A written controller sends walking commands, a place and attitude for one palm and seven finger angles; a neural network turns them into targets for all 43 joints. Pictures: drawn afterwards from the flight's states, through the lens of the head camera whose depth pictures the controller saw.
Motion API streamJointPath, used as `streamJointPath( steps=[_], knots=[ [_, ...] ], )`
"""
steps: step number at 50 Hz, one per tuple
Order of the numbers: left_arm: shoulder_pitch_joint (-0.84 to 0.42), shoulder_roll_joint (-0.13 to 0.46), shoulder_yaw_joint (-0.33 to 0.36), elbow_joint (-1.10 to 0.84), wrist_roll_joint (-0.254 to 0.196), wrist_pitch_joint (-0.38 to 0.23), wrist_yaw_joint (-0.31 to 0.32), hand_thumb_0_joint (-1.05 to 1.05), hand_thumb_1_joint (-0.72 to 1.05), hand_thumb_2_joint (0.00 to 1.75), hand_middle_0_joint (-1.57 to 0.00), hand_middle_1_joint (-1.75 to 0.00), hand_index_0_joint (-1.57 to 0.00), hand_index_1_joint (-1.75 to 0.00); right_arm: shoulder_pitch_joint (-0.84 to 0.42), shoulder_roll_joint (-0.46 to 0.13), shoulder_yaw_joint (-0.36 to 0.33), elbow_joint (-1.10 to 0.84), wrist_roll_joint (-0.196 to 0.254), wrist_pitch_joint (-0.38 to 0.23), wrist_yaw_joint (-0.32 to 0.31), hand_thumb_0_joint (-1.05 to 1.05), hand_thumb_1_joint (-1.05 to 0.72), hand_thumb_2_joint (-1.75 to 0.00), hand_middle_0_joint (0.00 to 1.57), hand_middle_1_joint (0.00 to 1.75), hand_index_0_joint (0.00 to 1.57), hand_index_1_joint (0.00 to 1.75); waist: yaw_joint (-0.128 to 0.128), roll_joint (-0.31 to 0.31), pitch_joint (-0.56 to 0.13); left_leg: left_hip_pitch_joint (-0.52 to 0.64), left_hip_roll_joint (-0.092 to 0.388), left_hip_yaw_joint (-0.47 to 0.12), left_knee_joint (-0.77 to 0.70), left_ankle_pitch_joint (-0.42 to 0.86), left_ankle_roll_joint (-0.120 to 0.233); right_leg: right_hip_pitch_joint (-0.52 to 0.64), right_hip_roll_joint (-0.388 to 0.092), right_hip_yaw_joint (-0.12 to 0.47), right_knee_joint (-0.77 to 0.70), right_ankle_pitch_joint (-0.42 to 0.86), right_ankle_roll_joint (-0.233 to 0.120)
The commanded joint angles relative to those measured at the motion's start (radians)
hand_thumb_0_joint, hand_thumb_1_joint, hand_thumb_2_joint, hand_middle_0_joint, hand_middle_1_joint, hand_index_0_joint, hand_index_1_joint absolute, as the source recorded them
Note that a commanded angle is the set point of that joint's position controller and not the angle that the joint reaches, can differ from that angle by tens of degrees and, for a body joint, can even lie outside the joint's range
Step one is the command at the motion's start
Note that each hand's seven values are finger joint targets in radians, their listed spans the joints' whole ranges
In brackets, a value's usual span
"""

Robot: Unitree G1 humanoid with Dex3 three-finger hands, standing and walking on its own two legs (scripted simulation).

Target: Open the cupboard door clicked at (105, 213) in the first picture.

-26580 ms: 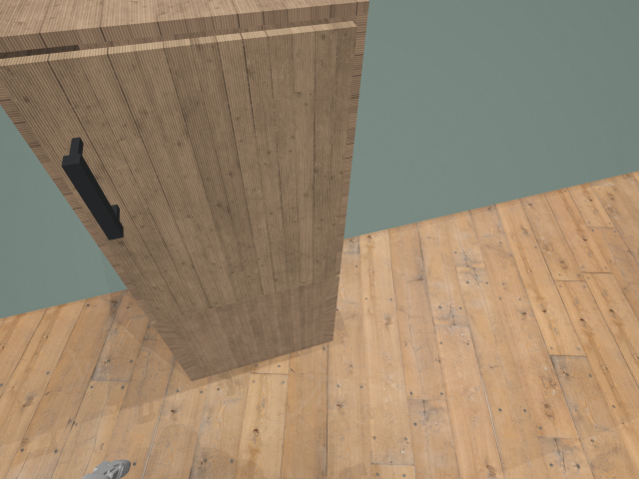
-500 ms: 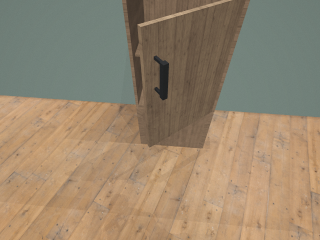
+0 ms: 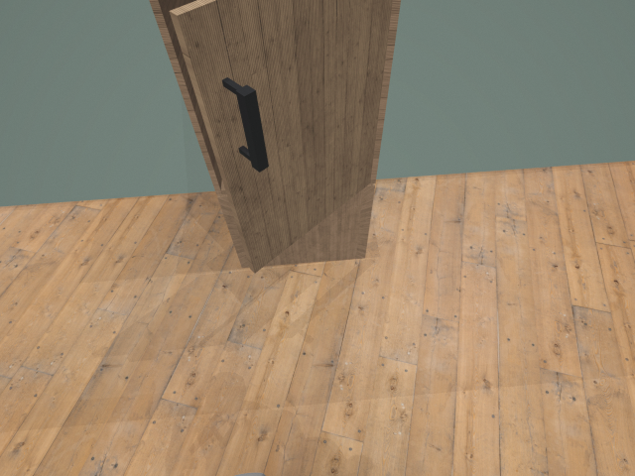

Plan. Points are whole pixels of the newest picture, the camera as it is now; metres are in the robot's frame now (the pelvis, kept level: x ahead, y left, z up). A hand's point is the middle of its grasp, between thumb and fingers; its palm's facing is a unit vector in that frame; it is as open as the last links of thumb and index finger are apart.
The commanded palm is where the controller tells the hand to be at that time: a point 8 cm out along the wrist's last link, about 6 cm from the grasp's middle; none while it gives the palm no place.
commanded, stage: walk to a spot facing it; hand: left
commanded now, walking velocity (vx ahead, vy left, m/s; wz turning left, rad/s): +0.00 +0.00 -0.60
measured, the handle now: (245, 126) +0.58 +0.16 +0.09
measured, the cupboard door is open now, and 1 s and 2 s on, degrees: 40 40 40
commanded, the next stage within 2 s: none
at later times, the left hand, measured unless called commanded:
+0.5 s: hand out of the picture +0.08 +0.20 -0.17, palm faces -0.16 -0.96 -0.22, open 7.4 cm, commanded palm none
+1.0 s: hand (254, 418) +0.21 +0.12 -0.16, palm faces -0.54 -0.80 -0.28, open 7.3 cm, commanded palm none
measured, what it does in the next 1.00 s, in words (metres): steps on the spot, turning right: left foot, then right foot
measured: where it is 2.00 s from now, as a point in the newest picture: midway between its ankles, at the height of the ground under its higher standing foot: outside the picture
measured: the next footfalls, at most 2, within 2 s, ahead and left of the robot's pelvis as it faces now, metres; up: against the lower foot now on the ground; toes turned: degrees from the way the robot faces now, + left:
left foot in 0.52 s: +0.07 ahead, +0.14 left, +0.00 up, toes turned -17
right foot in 0.86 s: -0.01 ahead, -0.13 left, +0.00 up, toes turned -32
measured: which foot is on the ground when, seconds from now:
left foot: down 0.00-0.02, up 0.04-0.50, down 0.52-0.86, up 0.88-1.00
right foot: down 0.00-0.52, up 0.54-0.84, down 0.86-1.00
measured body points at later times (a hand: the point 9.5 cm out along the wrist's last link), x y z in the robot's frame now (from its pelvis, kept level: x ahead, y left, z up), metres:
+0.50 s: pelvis +0.00 +0.02 +0.01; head +0.06 +0.01 +0.45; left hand +0.09 +0.25 -0.15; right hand +0.09 -0.26 -0.12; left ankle +0.03 +0.15 -0.72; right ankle -0.01 -0.09 -0.73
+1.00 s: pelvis +0.01 +0.00 +0.00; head +0.06 -0.05 +0.45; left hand +0.24 +0.16 -0.13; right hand -0.09 -0.26 -0.14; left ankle +0.06 +0.14 -0.66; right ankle -0.04 -0.11 -0.73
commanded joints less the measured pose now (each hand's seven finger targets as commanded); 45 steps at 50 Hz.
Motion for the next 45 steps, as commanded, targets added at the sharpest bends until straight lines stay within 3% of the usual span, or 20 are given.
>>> streamJointPath(
  steps=[1,2,3,8,18,23,24,25,26,27,28,29,32,36,40,41,42,43,44,45],
  knots=[
    [0.177,0.239,0.064,-0.035,0.021,-0.052,0.023,0.0,0.9,0.9,-0.2,-0.3,-0.2,-0.3,-0.054,-0.099,-0.036,-0.131,0.02,-0.01,-0.008,0.0,-0.9,-0.9,0.2,0.3,0.2,0.3,0.061,-0.372,-0.133,-0.279,-0.024,0.011,0.308,-0.173,-0.014,0.254,-0.311,0.455,-0.427,0.502,-0.087],
    [0.187,0.251,0.064,-0.031,0.007,-0.047,0.033,0.0,0.9,0.9,-0.2,-0.3,-0.2,-0.3,-0.096,-0.12,-0.04,-0.135,0.015,-0.001,-0.004,0.0,-0.9,-0.9,0.2,0.3,0.2,0.3,0.08,-0.319,-0.097,-0.307,-0.047,-0.099,0.489,-0.322,-0.014,0.2,-0.361,0.498,-0.412,0.663,-0.15],
    [0.138,0.229,0.055,-0.049,0.005,-0.043,0.036,0.0,0.9,0.9,-0.2,-0.3,-0.2,-0.3,-0.063,-0.121,-0.044,-0.128,0.017,0.004,0.001,0.0,-0.9,-0.9,0.2,0.3,0.2,0.3,0.04,-0.231,-0.089,-0.31,-0.022,-0.157,0.57,-0.264,-0.009,0.159,-0.331,0.443,-0.407,0.485,-0.202],
    [0.085,0.162,0.046,-0.085,0.001,-0.057,0.05,0.0,0.9,0.9,-0.2,-0.3,-0.2,-0.3,-0.076,-0.088,-0.037,-0.117,0.015,0.005,0.007,0.0,-0.9,-0.9,0.2,0.3,0.2,0.3,0.002,-0.08,-0.133,-0.323,-0.014,-0.156,0.566,-0.115,-0.036,0.23,-0.213,0.361,-0.341,0.652,-0.17],
    [0.122,0.181,0.06,-0.1,0.014,-0.05,0.046,0.0,0.9,0.9,-0.2,-0.3,-0.2,-0.3,-0.152,-0.083,-0.035,-0.179,0.026,-0.008,-0.001,0.0,-0.9,-0.9,0.2,0.3,0.2,0.3,0.028,-0.142,-0.147,-0.247,-0.056,-0.16,0.323,-0.172,-0.03,0.227,-0.192,0.469,-0.323,0.673,-0.201],
    [0.03,0.178,0.06,-0.131,0.003,-0.04,0.041,0.0,0.9,0.9,-0.2,-0.3,-0.2,-0.3,-0.021,-0.091,-0.034,-0.157,0.036,-0.026,-0.012,0.0,-0.9,-0.9,0.2,0.3,0.2,0.3,-0.042,-0.129,-0.191,0.066,-0.073,-0.155,-0.063,0.01,-0.012,0.062,-0.116,0.453,-0.236,0.618,-0.114],
    [0.019,0.146,0.053,-0.144,-0.005,-0.038,0.037,0.0,0.9,0.9,-0.2,-0.3,-0.2,-0.3,0.016,-0.135,-0.039,-0.146,0.031,-0.035,-0.017,0.0,-0.9,-0.9,0.2,0.3,0.2,0.3,-0.06,-0.041,-0.202,0.224,0.011,-0.213,-0.173,0.064,0.008,-0.079,-0.046,0.385,-0.176,0.458,-0.065],
    [0.042,0.088,0.041,-0.163,-0.015,-0.036,0.026,0.0,0.9,0.9,-0.2,-0.3,-0.2,-0.3,0.029,-0.229,-0.055,-0.156,0.014,-0.046,-0.021,0.0,-0.9,-0.9,0.2,0.3,0.2,0.3,-0.053,0.237,-0.205,0.333,0.273,-0.49,-0.274,0.135,0.099,-0.274,0.09,0.228,-0.007,0.039,-0.003],
    [0.023,0.101,0.039,-0.176,-0.004,-0.04,0.022,0.0,0.9,0.9,-0.2,-0.3,-0.2,-0.3,0.045,-0.261,-0.06,-0.172,0.01,-0.037,-0.022,0.0,-0.9,-0.9,0.2,0.3,0.2,0.3,-0.051,0.284,-0.184,0.262,0.422,-0.579,-0.28,0.258,0.195,-0.289,0.063,0.094,0.205,-0.216,0.039],
    [-0.005,0.127,0.045,-0.187,0.004,-0.034,0.014,0.0,0.9,0.9,-0.2,-0.3,-0.2,-0.3,0.022,-0.248,-0.05,-0.188,-0.003,-0.032,-0.025,0.0,-0.9,-0.9,0.2,0.3,0.2,0.3,-0.049,0.173,-0.13,0.146,0.431,-0.551,-0.284,0.275,0.248,-0.276,0.022,0.091,0.335,-0.198,0.051],
    [0.013,0.123,0.05,-0.181,0.013,-0.032,0.004,0.0,0.9,0.9,-0.2,-0.3,-0.2,-0.3,-0.008,-0.216,-0.039,-0.198,-0.009,-0.037,-0.021,0.0,-0.9,-0.9,0.2,0.3,0.2,0.3,-0.023,0.114,-0.112,0.075,0.368,-0.467,-0.302,0.201,0.235,-0.257,0.017,0.072,0.41,-0.127,0.057],
    [0.004,0.115,0.056,-0.161,0.017,-0.026,-0.003,0.0,0.9,0.9,-0.2,-0.3,-0.2,-0.3,-0.038,-0.202,-0.035,-0.202,-0.008,-0.038,-0.021,0.0,-0.9,-0.9,0.2,0.3,0.2,0.3,-0.003,0.202,-0.087,0.046,0.297,-0.388,-0.281,0.257,0.198,-0.27,0.006,0.069,0.448,-0.075,0.065],
    [-0.011,0.095,0.042,-0.176,0.007,-0.023,-0.02,0.0,0.9,0.9,-0.2,-0.3,-0.2,-0.3,-0.025,-0.176,-0.03,-0.201,-0.007,-0.04,-0.022,0.0,-0.9,-0.9,0.2,0.3,0.2,0.3,-0.005,0.2,-0.099,0.136,0.21,-0.186,-0.194,0.527,0.151,-0.285,-0.013,0.002,0.39,-0.03,0.073],
    [-0.068,0.079,0.023,-0.198,0.004,-0.032,-0.025,0.0,0.9,0.9,-0.2,-0.3,-0.2,-0.3,0.069,-0.204,-0.043,-0.174,-0.005,-0.038,-0.015,0.0,-0.9,-0.9,0.2,0.3,0.2,0.3,-0.05,0.217,-0.156,0.215,0.219,-0.105,-0.127,0.624,0.135,-0.179,-0.006,-0.07,0.133,-0.006,0.059],
    [-0.004,0.098,0.025,-0.175,0.001,-0.041,-0.024,0.0,0.9,0.9,-0.2,-0.3,-0.2,-0.3,0.049,-0.228,-0.053,-0.177,0.001,-0.029,-0.002,0.0,-0.9,-0.9,0.2,0.3,0.2,0.3,-0.01,0.19,-0.166,0.133,0.23,-0.061,-0.022,0.52,0.087,0.03,0.01,-0.093,-0.133,0.141,0.022],
    [0.063,0.132,0.034,-0.155,0.003,-0.049,-0.02,0.0,0.9,0.9,-0.2,-0.3,-0.2,-0.3,0.036,-0.223,-0.054,-0.187,0.009,-0.027,0.004,0.0,-0.9,-0.9,0.2,0.3,0.2,0.3,0.028,0.114,-0.192,0.043,0.199,-0.03,0.091,0.432,0.047,0.181,-0.006,-0.067,-0.255,0.298,0.004],
    [0.135,0.244,0.056,-0.136,0.014,-0.061,-0.003,0.0,0.9,0.9,-0.2,-0.3,-0.2,-0.3,0.031,-0.153,-0.043,-0.212,0.023,-0.024,0.011,0.0,-0.9,-0.9,0.2,0.3,0.2,0.3,0.06,-0.178,-0.244,-0.175,0.087,0.058,0.333,0.104,-0.019,0.376,-0.233,0.243,-0.343,0.59,-0.078],
    [0.184,0.322,0.072,-0.117,0.005,-0.061,0.016,0.0,0.9,0.9,-0.2,-0.3,-0.2,-0.3,-0.041,-0.117,-0.028,-0.257,0.026,-0.018,0.009,0.0,-0.9,-0.9,0.2,0.3,0.2,0.3,0.094,-0.353,-0.227,-0.329,-0.017,-0.016,0.55,-0.393,-0.042,0.366,-0.411,0.474,-0.339,0.918,-0.204],
    [0.177,0.306,0.067,-0.116,0.0,-0.056,0.028,0.0,0.9,0.9,-0.2,-0.3,-0.2,-0.3,-0.032,-0.143,-0.028,-0.243,0.026,-0.008,0.003,0.0,-0.9,-0.9,0.2,0.3,0.2,0.3,0.086,-0.302,-0.211,-0.353,0.017,-0.146,0.637,-0.363,-0.024,0.327,-0.398,0.433,-0.341,0.753,-0.247],
    [0.102,0.257,0.057,-0.137,0.002,-0.047,0.033,0.0,0.9,0.9,-0.2,-0.3,-0.2,-0.3,-0.046,-0.134,-0.032,-0.231,0.027,-0.004,0.008,0.0,-0.9,-0.9,0.2,0.3,0.2,0.3,0.055,-0.223,-0.135,-0.365,0.033,-0.148,0.652,-0.286,-0.025,0.227,-0.33,0.391,-0.373,0.513,-0.23]
  ],
)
